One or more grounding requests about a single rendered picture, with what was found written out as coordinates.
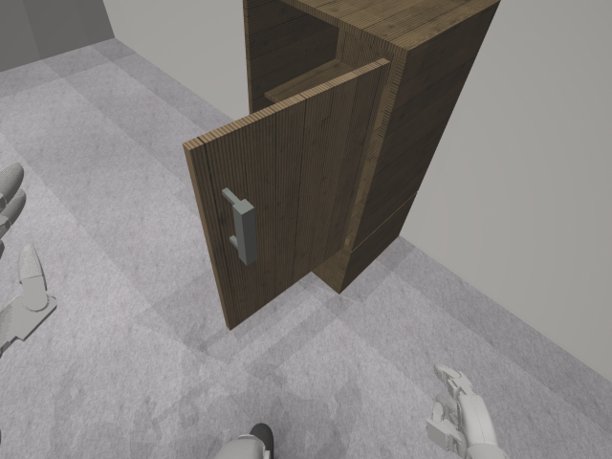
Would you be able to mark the cupboard door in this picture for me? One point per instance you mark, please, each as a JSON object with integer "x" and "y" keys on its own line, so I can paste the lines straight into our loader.
{"x": 299, "y": 164}

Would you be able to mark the left robot thigh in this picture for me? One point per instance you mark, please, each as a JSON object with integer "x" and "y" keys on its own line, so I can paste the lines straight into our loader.
{"x": 243, "y": 449}

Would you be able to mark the handle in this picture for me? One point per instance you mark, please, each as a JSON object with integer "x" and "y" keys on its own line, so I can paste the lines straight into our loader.
{"x": 244, "y": 221}

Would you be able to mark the robot left hand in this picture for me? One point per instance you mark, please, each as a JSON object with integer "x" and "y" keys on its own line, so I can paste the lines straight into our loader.
{"x": 22, "y": 315}

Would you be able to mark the robot left foot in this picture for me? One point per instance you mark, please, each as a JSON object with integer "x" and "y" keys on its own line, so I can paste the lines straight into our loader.
{"x": 264, "y": 433}

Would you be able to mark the robot right hand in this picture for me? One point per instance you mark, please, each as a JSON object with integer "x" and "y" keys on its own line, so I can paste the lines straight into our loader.
{"x": 470, "y": 421}

